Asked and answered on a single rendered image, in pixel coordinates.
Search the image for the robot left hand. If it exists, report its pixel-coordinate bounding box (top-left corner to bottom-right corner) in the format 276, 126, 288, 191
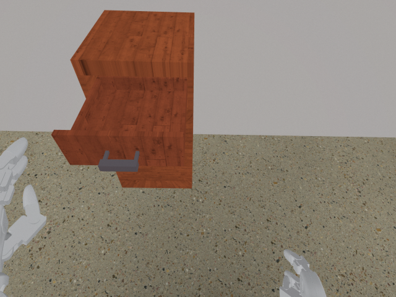
0, 137, 46, 272

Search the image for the handle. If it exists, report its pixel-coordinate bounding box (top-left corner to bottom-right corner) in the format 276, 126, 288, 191
98, 150, 139, 172

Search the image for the robot right hand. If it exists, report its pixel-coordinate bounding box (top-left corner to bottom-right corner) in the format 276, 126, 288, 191
280, 249, 326, 297

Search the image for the cabinet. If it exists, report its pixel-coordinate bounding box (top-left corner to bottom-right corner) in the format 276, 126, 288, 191
70, 10, 194, 189

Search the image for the drawer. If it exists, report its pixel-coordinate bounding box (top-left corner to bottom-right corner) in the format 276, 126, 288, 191
51, 75, 187, 166

